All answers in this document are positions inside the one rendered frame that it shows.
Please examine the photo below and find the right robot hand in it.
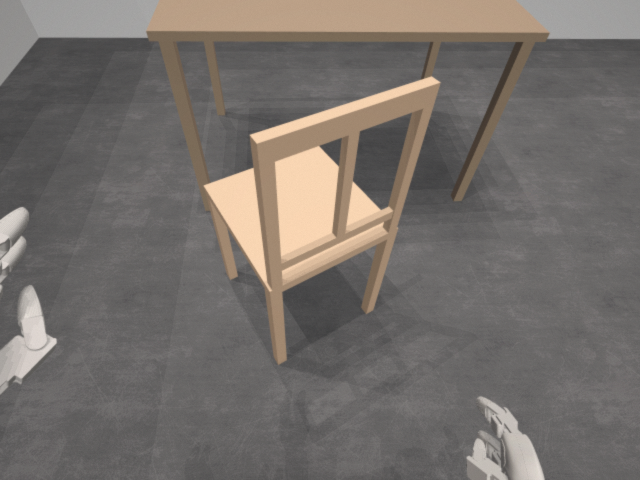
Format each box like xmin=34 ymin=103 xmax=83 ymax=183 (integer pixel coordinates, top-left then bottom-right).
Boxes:
xmin=467 ymin=396 xmax=545 ymax=480

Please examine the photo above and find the table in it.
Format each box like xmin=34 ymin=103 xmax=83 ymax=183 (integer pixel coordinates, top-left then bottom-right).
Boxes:
xmin=146 ymin=0 xmax=550 ymax=211

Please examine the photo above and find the left robot hand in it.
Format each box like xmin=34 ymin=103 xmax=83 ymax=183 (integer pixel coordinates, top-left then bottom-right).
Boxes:
xmin=0 ymin=207 xmax=57 ymax=395

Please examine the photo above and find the chair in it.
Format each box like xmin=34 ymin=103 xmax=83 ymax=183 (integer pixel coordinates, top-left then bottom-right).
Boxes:
xmin=204 ymin=76 xmax=441 ymax=365

